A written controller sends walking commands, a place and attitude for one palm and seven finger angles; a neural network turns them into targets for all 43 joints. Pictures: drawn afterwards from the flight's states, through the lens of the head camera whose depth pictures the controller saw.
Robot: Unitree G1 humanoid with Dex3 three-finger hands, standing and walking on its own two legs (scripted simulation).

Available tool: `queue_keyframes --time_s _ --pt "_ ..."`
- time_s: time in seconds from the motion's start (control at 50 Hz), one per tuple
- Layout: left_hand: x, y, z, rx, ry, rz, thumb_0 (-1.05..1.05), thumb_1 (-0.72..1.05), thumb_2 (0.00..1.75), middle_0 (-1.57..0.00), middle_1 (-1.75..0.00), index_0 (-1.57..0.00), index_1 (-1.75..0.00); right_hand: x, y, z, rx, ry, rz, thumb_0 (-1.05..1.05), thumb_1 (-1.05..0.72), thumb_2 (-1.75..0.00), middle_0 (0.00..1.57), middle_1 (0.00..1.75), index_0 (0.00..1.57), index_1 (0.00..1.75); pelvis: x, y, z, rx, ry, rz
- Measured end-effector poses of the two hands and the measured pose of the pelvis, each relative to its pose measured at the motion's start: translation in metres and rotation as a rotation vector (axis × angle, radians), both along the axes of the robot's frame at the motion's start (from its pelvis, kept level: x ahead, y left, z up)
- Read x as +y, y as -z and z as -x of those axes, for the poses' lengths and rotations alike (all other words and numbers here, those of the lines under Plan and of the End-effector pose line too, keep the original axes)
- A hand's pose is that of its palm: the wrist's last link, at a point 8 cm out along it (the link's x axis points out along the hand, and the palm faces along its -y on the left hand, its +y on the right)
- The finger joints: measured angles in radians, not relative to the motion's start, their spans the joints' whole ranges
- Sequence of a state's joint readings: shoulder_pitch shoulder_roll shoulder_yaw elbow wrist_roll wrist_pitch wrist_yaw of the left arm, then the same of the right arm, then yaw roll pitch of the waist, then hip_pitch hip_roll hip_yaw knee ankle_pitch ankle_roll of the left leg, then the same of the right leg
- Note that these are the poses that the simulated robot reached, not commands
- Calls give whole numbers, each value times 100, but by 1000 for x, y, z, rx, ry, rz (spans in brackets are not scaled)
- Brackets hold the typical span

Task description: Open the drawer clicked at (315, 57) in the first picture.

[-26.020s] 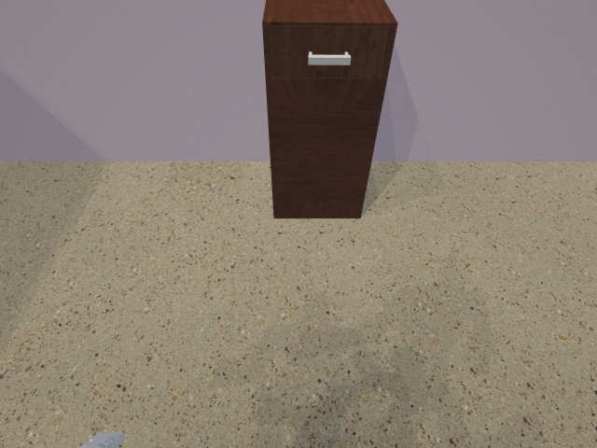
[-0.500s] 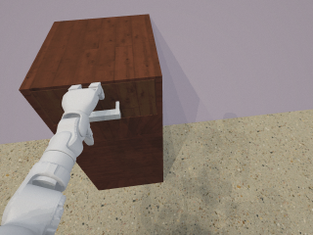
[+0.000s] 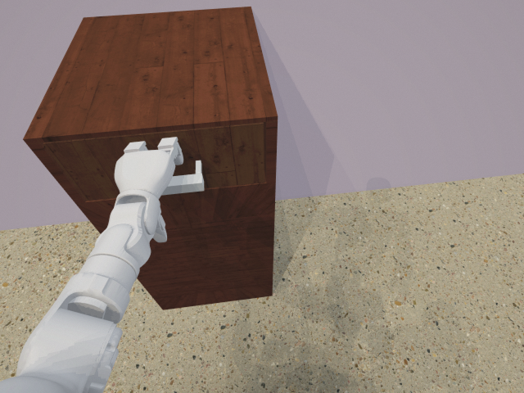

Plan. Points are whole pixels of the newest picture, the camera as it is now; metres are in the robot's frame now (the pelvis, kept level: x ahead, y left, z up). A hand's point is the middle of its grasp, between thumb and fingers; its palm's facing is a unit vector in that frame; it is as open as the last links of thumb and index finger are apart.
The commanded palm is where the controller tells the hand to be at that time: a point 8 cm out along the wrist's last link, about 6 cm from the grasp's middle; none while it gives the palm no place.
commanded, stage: lower the fingers behind the handle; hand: left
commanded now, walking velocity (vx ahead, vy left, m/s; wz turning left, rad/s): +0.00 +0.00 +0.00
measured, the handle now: (166, 177) +0.48 +0.19 +0.03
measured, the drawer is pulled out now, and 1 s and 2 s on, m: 0.00 0.00 0.00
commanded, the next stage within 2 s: close the thumb around the handle in 0.96 s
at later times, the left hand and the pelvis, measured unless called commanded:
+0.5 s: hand (159, 207) +0.42 +0.20 +0.01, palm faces -0.05 -0.03 -1.00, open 13.9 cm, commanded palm +0.41 +0.20 +0.07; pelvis -0.01 -0.01 -0.01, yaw -1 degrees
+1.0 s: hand (160, 205) +0.43 +0.20 +0.01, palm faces -0.03 -0.04 -1.00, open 13.8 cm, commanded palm +0.41 +0.20 +0.06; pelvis +0.00 -0.01 -0.01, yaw -1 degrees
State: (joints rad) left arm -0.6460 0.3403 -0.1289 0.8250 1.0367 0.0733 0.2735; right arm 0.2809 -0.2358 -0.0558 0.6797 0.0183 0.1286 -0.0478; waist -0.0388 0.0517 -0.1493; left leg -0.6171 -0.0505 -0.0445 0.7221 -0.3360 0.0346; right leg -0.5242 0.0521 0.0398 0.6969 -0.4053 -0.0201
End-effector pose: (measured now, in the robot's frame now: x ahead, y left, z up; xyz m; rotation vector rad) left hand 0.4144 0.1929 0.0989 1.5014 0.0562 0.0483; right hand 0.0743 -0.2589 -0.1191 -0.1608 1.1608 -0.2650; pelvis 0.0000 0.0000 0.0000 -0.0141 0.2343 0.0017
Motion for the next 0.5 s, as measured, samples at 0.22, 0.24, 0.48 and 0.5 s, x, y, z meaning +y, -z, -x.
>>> queue_keyframes --time_s 0.22,0.24,0.48,0.5 --pt "1 11 4 7 -84 -38 0 -49 31 -33 -122 -32 -120 2 7 24 39 30 -33 1 -90 -90 20 30 20 30 -3 2 5 12 11 -1" --pt "0 11 4 10 -83 -34 0 -49 31 -33 -122 -32 -120 1 7 26 40 33 -30 1 -90 -90 20 30 20 30 -3 2 5 11 11 -1" --pt "2 31 8 53 -51 -36 0 -49 31 -32 -120 -31 -120 -15 5 40 54 48 13 1 -90 -90 20 30 20 30 -9 6 10 28 11 1" --pt "2 33 8 51 -48 -36 0 -49 31 -32 -120 -31 -120 -16 6 41 57 47 16 1 -90 -90 20 30 20 30 -9 6 10 33 10 2"
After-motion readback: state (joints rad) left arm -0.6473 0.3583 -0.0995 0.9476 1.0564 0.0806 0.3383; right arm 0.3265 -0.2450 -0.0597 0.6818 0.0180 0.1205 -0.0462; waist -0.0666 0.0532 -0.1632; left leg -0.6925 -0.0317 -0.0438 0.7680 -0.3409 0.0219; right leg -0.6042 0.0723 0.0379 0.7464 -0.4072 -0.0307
